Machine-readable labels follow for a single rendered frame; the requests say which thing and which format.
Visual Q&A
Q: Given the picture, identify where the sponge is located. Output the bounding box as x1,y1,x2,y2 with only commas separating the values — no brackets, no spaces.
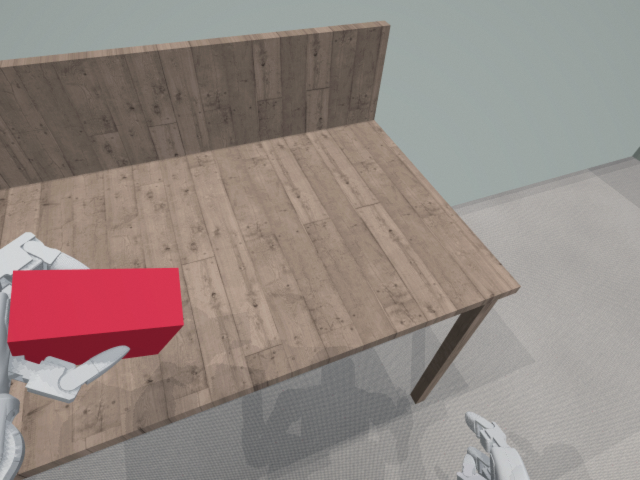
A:
7,268,184,365

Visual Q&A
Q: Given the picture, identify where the table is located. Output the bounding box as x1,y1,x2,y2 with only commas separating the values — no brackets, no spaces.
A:
0,21,521,480

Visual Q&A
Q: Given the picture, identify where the left robot hand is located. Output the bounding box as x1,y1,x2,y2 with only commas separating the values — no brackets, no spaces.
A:
0,232,130,403

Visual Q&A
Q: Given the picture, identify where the right robot hand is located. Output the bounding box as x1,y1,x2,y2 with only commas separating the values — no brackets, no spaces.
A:
457,411,530,480

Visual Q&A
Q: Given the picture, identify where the robot left forearm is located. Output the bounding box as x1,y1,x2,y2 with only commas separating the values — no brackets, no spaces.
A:
0,393,25,480

